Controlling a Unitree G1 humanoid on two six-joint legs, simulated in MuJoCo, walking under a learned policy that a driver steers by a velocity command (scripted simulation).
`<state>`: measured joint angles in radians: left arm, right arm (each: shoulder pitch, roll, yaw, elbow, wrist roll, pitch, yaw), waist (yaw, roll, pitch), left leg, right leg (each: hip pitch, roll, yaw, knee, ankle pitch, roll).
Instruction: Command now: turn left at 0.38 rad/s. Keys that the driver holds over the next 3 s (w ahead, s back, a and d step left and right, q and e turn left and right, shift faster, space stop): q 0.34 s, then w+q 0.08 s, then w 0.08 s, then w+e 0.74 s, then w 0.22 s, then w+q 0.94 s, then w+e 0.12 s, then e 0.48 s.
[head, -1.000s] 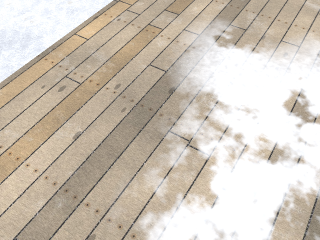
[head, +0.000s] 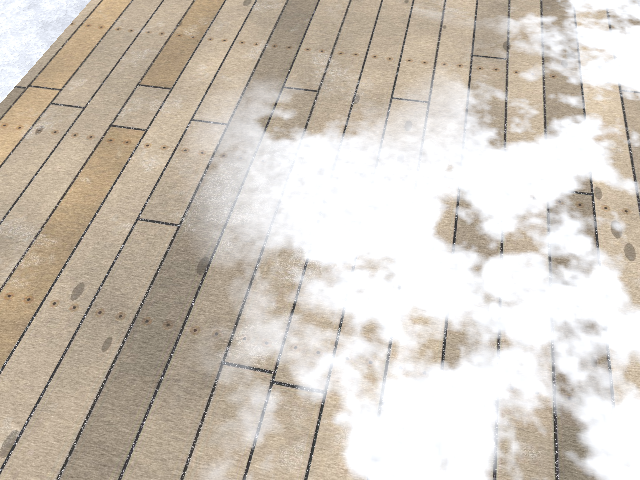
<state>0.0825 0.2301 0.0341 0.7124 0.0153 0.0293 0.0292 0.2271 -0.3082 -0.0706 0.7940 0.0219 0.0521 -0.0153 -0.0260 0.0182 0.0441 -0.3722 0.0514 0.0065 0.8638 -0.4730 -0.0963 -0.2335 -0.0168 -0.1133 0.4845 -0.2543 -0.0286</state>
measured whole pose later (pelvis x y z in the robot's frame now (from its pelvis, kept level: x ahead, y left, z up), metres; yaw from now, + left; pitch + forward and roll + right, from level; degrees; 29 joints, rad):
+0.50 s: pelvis +0.00 +0.05 +0.01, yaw +17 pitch +1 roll -2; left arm 0.13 0.32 0.10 0.79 -0.01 -0.01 0.02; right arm 0.21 -0.30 -0.06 0.70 0.01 0.00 -0.03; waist -0.01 -0.02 0.03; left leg -0.20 -0.07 -0.12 0.39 -0.20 0.06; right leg -0.44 -0.01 0.07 0.76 -0.27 0.09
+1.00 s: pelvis +0.17 +0.03 +0.01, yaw +8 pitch +2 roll +1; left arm 0.44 0.25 0.04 0.83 -0.02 -0.05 0.01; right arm 0.09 -0.31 -0.05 0.66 0.00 -0.10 0.03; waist 0.08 0.04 0.03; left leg -0.59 0.03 -0.07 0.64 -0.08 -0.05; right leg -0.03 0.06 0.14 0.28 -0.27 -0.05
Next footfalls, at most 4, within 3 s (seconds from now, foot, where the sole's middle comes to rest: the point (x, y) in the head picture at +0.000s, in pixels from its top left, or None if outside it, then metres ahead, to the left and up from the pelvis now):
0.14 left None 0.01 0.13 -0.77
0.70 right None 0.14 -0.07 -0.78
1.16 left None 0.42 0.20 -0.77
1.62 right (372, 391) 0.67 -0.09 -0.78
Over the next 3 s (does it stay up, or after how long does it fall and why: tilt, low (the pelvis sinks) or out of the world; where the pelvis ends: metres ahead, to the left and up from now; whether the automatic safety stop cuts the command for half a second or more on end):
stays up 1.16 0.14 0.00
